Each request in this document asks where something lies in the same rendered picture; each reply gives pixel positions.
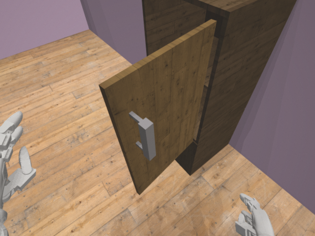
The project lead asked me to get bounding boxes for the handle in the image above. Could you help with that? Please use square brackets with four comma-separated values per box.
[129, 111, 156, 161]

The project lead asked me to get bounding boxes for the cupboard door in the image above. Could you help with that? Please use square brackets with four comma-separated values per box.
[99, 19, 217, 195]

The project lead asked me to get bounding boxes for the right robot hand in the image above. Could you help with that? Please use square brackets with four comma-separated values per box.
[235, 193, 275, 236]

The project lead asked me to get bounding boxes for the left robot hand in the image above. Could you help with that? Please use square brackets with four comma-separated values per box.
[0, 111, 36, 209]

